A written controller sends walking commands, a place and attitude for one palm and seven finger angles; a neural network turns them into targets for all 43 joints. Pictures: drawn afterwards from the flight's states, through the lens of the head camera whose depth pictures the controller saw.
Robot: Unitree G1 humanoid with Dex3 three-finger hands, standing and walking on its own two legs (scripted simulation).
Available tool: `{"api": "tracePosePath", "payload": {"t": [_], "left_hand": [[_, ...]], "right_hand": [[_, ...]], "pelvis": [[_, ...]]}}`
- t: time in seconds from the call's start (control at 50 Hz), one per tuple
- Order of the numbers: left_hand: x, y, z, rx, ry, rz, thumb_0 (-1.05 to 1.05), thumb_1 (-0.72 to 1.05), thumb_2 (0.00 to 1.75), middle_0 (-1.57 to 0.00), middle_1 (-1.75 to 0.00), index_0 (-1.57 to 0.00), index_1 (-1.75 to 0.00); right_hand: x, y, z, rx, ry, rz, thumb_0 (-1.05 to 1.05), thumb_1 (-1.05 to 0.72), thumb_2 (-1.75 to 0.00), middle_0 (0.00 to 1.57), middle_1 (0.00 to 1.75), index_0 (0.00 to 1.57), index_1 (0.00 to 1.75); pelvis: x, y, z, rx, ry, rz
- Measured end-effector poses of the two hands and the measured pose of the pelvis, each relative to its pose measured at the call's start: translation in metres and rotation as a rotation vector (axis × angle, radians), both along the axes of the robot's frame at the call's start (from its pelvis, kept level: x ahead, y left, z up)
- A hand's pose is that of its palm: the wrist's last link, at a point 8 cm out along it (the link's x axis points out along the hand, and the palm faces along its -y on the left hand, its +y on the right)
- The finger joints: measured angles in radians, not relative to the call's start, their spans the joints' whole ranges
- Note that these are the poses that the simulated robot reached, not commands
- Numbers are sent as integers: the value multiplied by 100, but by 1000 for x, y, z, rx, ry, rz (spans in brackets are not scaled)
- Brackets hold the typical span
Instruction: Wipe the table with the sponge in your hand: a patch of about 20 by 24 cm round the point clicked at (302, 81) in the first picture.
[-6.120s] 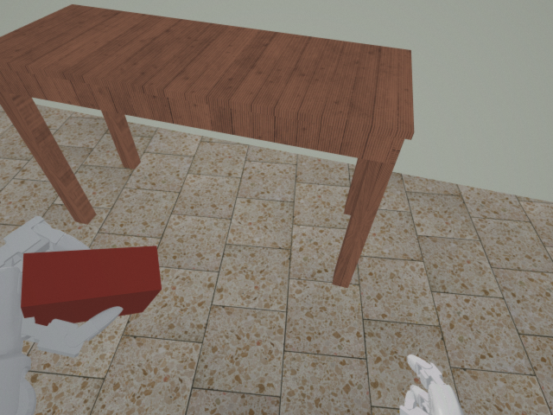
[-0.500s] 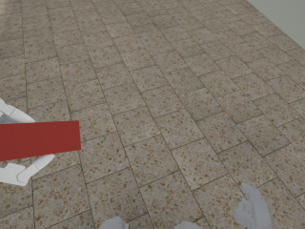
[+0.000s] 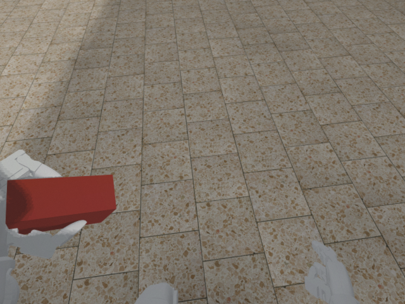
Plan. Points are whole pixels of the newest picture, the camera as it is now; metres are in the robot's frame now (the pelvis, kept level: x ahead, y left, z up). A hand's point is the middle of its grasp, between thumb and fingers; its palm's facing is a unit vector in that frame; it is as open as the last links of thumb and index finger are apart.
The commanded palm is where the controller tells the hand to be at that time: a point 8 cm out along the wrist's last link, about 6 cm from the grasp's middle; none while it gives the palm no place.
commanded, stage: turn to face it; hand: left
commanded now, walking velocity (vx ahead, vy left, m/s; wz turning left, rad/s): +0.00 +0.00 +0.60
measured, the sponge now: (78, 203) +0.24 +0.20 +0.14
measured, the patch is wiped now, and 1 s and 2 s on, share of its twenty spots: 0.00 0.00 0.00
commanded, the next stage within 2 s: none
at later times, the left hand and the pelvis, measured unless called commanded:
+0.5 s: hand out of the picture +0.09 +0.26 +0.17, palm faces +0.58 -0.63 -0.52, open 9.4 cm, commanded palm +0.04 +0.28 +0.18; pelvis -0.03 -0.03 -0.01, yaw +17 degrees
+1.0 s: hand out of the picture -0.08 +0.26 +0.17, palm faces +0.78 -0.45 -0.44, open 9.4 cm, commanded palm -0.15 +0.26 +0.18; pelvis -0.12 -0.06 +0.00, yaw +36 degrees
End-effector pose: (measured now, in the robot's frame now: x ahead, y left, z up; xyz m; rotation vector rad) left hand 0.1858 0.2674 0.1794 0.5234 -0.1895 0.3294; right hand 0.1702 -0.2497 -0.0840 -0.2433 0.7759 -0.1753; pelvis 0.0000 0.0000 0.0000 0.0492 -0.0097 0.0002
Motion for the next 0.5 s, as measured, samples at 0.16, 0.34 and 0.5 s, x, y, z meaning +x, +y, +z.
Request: {"api": "tracePosePath", "payload": {"t": [0.16, 0.34, 0.5], "left_hand": [[-28, 34, 10, 48, -159, 11, -2, -44, 100, -80, -135, -82, -133], [-82, 41, 16, 47, -70, 139, -2, -44, 100, -80, -135, -82, -133], [-141, 15, 10, 77, 10, 316, -2, -44, 100, -80, -135, -82, -133]], "right_hand": [[23, 8, 19, -106, -70, 37, 1, -91, -90, 20, 30, 20, 30], [9, 75, 7, 98, -8, 230, 1, -91, -89, 20, 30, 20, 30], [6, 84, -26, 181, 36, 394, 1, -90, -89, 20, 30, 21, 30]], "pelvis": [[-2, 16, -17, -21, 12, 79], [-15, 3, 0, -95, 16, 207], [-33, -34, -10, -75, 1, 294]]}}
